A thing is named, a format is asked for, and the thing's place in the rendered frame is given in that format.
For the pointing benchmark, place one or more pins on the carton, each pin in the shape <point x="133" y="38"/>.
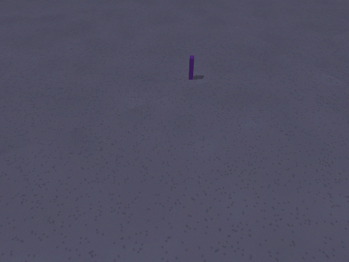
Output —
<point x="191" y="67"/>

